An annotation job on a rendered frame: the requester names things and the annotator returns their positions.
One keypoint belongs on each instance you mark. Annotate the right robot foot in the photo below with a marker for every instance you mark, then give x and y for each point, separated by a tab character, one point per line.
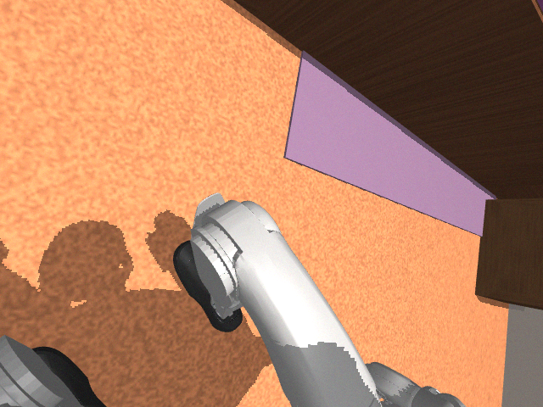
186	270

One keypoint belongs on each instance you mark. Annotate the left robot foot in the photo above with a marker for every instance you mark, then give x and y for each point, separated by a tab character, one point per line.
69	373

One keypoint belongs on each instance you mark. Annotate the right robot hand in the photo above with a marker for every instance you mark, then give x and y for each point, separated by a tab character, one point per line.
396	390

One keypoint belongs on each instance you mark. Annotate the right robot arm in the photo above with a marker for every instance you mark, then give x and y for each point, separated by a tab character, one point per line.
431	397

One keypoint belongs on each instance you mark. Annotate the bed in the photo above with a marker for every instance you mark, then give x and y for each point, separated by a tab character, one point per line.
465	76

